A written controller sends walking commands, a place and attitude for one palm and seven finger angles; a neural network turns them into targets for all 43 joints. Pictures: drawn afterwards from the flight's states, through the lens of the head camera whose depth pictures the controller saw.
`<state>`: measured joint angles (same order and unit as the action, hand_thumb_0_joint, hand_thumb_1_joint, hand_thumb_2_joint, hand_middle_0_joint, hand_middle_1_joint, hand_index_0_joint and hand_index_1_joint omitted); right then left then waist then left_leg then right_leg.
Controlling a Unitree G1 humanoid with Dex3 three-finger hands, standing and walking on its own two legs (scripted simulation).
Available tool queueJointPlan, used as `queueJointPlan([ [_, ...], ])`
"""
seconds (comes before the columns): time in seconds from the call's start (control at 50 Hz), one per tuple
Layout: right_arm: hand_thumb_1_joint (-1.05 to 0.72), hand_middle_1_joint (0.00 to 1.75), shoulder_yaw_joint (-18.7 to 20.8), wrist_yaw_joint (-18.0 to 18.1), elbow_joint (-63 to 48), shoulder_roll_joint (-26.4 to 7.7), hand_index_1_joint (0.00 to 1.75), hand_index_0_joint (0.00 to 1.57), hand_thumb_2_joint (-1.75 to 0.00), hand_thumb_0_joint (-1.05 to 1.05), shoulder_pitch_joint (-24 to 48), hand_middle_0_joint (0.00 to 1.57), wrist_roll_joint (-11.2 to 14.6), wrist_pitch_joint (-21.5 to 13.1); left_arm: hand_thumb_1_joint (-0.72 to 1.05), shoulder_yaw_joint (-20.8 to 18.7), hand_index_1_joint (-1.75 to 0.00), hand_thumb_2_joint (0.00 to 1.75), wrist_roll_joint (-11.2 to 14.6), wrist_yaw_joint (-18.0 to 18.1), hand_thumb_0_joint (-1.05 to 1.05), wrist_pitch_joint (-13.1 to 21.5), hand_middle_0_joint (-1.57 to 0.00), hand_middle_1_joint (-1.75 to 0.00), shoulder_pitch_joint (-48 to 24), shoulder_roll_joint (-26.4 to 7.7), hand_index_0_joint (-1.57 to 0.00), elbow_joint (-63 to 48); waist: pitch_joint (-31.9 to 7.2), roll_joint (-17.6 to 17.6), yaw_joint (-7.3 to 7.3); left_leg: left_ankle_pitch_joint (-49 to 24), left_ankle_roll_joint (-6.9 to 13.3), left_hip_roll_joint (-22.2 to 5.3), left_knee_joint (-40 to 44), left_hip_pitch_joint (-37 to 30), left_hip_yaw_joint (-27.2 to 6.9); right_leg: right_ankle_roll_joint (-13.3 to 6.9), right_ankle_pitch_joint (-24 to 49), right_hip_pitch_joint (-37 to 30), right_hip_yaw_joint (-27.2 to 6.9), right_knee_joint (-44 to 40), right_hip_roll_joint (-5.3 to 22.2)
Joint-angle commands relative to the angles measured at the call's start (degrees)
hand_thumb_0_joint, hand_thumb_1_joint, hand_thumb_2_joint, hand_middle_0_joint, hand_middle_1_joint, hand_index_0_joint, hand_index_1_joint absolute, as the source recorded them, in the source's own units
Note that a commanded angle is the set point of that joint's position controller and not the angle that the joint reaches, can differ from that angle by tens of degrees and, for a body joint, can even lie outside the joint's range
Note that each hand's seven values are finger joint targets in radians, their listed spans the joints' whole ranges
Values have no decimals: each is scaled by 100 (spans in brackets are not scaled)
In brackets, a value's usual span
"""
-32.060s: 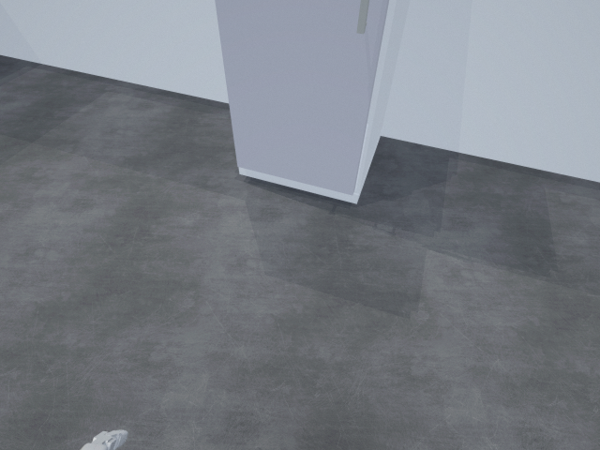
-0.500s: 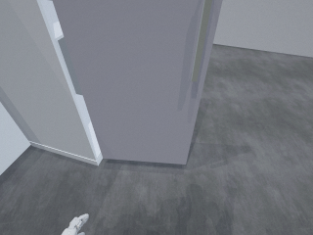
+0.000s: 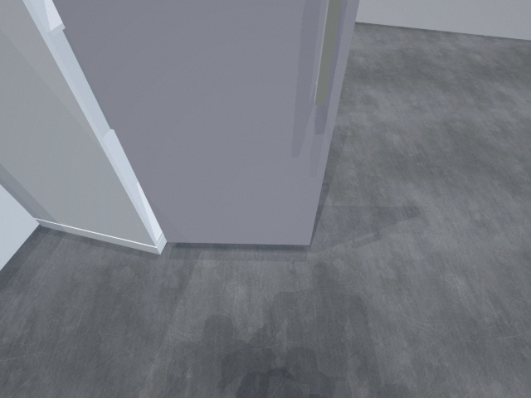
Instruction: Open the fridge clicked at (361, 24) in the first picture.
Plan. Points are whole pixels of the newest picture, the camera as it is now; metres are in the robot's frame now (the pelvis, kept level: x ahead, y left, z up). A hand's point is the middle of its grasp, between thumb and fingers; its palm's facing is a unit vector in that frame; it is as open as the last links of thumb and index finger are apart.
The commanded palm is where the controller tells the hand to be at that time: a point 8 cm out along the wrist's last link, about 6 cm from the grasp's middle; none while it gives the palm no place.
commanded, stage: let the arm hang, fingers relaxed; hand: right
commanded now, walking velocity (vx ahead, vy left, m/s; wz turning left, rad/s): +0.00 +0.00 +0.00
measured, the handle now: (331, 3) +0.72 -0.07 +0.24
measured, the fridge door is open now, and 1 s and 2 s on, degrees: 77 77 77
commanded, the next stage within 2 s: look to check the result in 0.64 s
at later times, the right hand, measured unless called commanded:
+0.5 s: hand out of the picture +0.08 -0.21 -0.16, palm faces -0.02 +0.97 -0.24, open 7.4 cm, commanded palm none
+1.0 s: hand out of the picture +0.09 -0.24 -0.16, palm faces -0.04 +0.95 -0.30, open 7.4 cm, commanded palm none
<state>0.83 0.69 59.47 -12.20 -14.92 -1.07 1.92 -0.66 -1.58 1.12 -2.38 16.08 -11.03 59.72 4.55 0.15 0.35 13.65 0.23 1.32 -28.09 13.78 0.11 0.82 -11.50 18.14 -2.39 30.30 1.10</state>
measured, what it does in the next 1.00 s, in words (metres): stands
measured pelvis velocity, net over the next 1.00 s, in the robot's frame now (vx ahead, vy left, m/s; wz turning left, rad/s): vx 0.03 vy -0.01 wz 0.02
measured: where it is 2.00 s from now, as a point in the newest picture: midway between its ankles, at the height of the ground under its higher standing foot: outside the picture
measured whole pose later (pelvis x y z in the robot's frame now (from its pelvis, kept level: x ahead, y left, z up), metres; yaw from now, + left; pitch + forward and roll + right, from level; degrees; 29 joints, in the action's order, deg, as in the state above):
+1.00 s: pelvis +0.03 -0.01 +0.01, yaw +1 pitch -1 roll +0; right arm 1.1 0.4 65.4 -16.8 -8.1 -0.9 -0.6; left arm -1.0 -1.0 1.0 -0.1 7.9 -16.4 65.1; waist 3.7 0.4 0.3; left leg 12.4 -0.7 -0.1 -20.4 6.8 -1.9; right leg -0.2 -10.2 10.1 -0.2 21.5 0.0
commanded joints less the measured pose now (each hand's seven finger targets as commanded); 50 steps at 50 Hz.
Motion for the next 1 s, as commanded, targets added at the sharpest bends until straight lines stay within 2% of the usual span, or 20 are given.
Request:
queueJointPlan([
  [0.0, -90, 30, 129, 43, -75, -631, 30, 20, -90, 0, 156, 20, 45, -193, 90, -164, -30, 90, 18, 76, 0, 215, -20, -30, 50, -651, -20, -141, -454, 125, 26, 202, 226, -530, 861, -111, -508, -275, -155, -298, -388, -884, 416],
  [0.02, -90, 30, 124, 48, 0, -724, 30, 20, -90, 0, 129, 20, 45, -216, 90, -191, -30, 90, 38, 78, 0, 230, -20, -30, 35, -747, -20, -101, -497, 132, -3, 80, 234, -536, 868, -180, -513, -273, -53, -352, -377, -882, 424],
  [0.06, -90, 30, 135, 54, 122, -702, 30, 20, -90, 0, 109, 20, 48, -227, 90, -188, -30, 90, 38, 89, 0, 262, -20, -30, 67, -726, -20, 11, -543, 50, -10, -68, 222, -548, 824, -262, -447, -290, 50, -402, -394, -953, 454],
  [0.16, -90, 30, 127, 75, 286, -705, 30, 20, -90, 0, 135, 20, 38, -223, 90, -201, -30, 90, 41, 90, 0, 262, -20, -30, 26, -713, -20, 156, -305, 56, -18, -13, 200, -552, 829, -185, -407, -297, -64, -381, -393, -1071, 465],
  [0.32, -90, 30, 126, 84, 316, -781, 30, 20, -90, 0, 270, 20, 17, -265, 90, -210, -30, 90, 47, 61, 0, 276, -20, -30, -203, -774, -20, 184, -337, -14, 7, -171, 171, -604, 889, -135, -482, -281, 187, -615, -301, -1038, 439],
  [0.38, -90, 30, 134, 76, 305, -782, 30, 20, -90, 0, 405, 20, 13, -263, 90, -197, -30, 90, 33, 60, 0, 286, -20, -30, -339, -794, -20, 200, -200, 52, 16, -205, 147, -608, 895, -102, -477, -272, 209, -598, -330, -1134, 458],
  [0.52, -90, 30, 143, 61, 257, -896, 30, 20, -90, 0, 494, 20, 12, -309, 90, -194, -30, 90, 42, 50, 0, 309, -20, -30, -591, -952, -20, 150, -387, 2, 19, -474, 139, -646, 978, -186, -520, -255, 573, -878, -274, -1067, 453],
  [0.58, -90, 30, 141, 48, 255, -937, 30, 20, -90, 0, 564, 20, 16, -309, 90, -194, -30, 90, 34, 45, 0, 306, -20, -30, -681, -1008, -20, 166, -308, 41, 25, -409, 131, -660, 1033, -171, -520, -243, 487, -863, -263, -1115, 444],
  [0.62, -90, 30, 162, 45, 235, -1040, 30, 20, -90, 0, 573, 20, 16, -338, 90, -214, -30, 90, 45, 45, 0, 315, -20, -30, -719, -1124, -20, 140, -471, -36, 25, -579, 148, -669, 1051, -254, -554, -251, 663, -994, -255, -1049, 449],
  [0.68, -90, 30, 169, 40, 233, -1102, 30, 20, -90, 0, 657, 20, 28, -348, 90, -215, -30, 90, 43, 50, 0, 329, -20, -30, -770, -1188, -20, 160, -502, -11, 33, -721, 153, -691, 1056, -326, -544, -252, 765, -1035, -254, -1076, 474],
  [0.82, -90, 30, 187, 26, 253, -1312, 30, 20, -90, 0, 729, 20, 33, -355, 90, -226, -30, 90, 57, 44, 0, 332, -20, -30, -904, -1408, -20, 167, -553, 76, 13, -653, 182, -693, 1133, -425, -577, -251, 735, -1110, -277, -1130, 495],
  [0.98, -90, 30, 186, 10, 268, -1496, 30, 20, -90, 0, 881, 20, 45, -363, 90, -225, -30, 90, 57, 36, 0, 346, -20, -30, -1006, -1599, -20, 186, -600, -53, 24, -790, 183, -731, 1177, -522, -565, -250, 833, -1188, -282, -1200, 534],
])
